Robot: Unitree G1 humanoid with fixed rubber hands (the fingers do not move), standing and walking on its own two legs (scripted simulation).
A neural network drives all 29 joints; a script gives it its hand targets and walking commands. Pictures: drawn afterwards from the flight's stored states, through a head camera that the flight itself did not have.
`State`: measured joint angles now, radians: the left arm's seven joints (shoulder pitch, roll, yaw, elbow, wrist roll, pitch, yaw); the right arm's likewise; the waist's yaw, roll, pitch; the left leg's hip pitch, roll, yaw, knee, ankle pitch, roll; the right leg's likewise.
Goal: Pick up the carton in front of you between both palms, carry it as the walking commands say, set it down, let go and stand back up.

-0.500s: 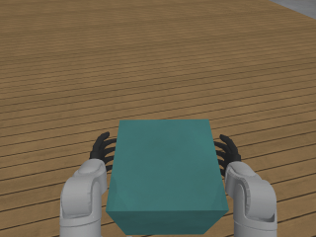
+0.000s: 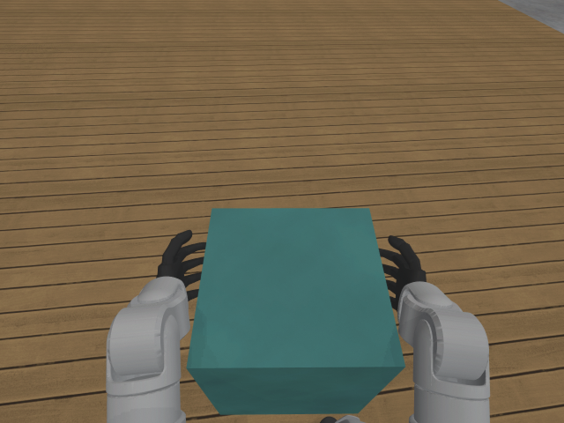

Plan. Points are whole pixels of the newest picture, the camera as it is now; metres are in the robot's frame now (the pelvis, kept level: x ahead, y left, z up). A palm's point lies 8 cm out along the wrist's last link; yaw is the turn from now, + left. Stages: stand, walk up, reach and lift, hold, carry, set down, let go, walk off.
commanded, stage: carry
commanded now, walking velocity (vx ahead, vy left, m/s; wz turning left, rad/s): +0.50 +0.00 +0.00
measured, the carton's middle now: (289, 318) +0.26 +0.00 +0.02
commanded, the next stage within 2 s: none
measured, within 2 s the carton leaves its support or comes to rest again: neither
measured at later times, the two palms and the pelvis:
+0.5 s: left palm (224, 137) +0.59 +0.13 +0.10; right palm (379, 146) +0.59 -0.17 +0.09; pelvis +0.33 -0.02 +0.01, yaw +2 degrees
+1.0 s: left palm (229, 63) +0.93 +0.17 +0.10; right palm (343, 66) +0.93 -0.13 +0.10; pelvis +0.67 +0.01 +0.01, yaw +0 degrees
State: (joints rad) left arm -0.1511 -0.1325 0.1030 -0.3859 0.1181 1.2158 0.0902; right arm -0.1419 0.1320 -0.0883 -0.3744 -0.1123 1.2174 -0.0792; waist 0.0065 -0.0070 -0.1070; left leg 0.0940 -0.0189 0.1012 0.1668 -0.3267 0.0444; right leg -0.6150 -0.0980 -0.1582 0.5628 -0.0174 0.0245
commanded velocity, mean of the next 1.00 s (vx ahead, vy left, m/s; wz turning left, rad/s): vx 0.50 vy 0.00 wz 0.00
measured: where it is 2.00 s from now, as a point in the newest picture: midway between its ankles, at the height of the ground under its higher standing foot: (283, 197)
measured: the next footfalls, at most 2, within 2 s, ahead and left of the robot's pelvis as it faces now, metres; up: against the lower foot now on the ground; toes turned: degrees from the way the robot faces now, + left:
right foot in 0.08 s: +0.25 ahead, -0.11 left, +0.00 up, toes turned -10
left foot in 0.60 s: +0.59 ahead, +0.10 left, +0.00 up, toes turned +11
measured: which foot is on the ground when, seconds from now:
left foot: down 0.00-0.10, up 0.12-0.58, down 0.60-1.00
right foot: up 0.00-0.06, down 0.08-0.64, up 0.66-1.00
